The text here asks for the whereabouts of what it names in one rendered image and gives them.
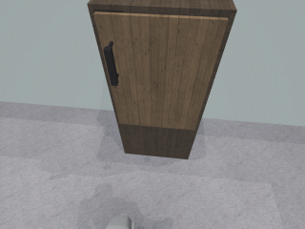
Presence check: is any robot left thigh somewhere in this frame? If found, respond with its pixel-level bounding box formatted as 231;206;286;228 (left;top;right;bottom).
105;216;135;229

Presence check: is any cupboard door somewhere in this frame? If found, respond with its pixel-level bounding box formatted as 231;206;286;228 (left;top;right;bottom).
93;11;229;131

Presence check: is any handle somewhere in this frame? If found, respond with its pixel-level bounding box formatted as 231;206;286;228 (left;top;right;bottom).
103;41;119;86

